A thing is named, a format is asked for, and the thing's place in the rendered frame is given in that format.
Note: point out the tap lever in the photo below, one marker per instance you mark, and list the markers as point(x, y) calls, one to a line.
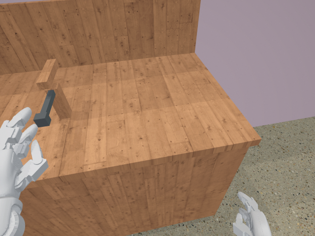
point(42, 119)

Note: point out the robot left hand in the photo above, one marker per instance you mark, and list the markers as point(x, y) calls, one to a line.
point(14, 146)

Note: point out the robot right hand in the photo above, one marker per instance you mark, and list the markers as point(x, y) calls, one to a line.
point(256, 222)

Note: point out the robot left forearm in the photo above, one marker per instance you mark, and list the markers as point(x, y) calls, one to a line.
point(11, 222)

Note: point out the counter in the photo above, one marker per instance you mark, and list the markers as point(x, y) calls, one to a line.
point(142, 136)

